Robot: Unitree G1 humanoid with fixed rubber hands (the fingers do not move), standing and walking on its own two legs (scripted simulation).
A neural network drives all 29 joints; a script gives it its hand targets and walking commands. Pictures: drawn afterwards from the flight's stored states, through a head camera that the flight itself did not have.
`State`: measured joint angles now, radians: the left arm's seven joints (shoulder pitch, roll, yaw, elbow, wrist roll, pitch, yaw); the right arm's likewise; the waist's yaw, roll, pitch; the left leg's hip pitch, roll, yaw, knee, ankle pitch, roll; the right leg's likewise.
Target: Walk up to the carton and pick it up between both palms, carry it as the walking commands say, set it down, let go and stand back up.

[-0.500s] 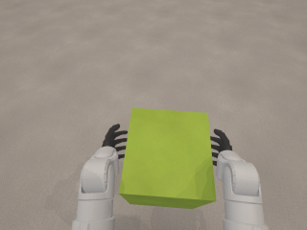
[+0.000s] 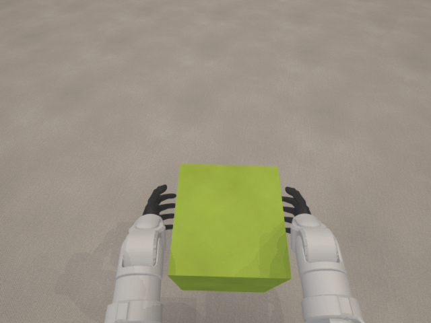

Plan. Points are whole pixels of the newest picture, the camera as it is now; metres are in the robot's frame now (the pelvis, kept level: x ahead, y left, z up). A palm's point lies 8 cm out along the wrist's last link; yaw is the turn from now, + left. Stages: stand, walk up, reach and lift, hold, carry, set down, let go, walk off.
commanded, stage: hold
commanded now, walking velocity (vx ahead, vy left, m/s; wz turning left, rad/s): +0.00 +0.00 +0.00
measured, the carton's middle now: (225, 233) +0.31 +0.03 -0.06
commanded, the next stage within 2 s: set down in 0.58 s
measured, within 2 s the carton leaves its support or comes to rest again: neither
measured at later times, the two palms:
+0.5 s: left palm (137, 198) +0.31 +0.20 +0.06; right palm (286, 218) +0.30 -0.08 +0.04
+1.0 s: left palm (154, 210) +0.31 +0.18 +0.01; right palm (295, 223) +0.31 -0.11 +0.01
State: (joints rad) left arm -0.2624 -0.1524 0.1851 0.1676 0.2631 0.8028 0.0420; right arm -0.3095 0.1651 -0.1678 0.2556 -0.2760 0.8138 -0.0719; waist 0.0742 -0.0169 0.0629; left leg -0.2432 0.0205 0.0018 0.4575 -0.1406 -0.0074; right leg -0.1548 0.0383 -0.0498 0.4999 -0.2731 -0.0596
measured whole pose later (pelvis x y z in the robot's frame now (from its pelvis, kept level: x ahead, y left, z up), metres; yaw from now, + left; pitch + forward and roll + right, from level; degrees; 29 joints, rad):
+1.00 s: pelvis +0.00 +0.03 +0.00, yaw +0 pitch -4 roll +1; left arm -0.42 -0.20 0.34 0.50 0.33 0.57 0.06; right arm -0.39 0.19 -0.41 0.51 -0.37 0.54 0.00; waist 0.03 -0.03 0.05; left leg -0.24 -0.04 0.02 0.47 -0.16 0.03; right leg -0.17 0.04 0.08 0.54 -0.30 -0.02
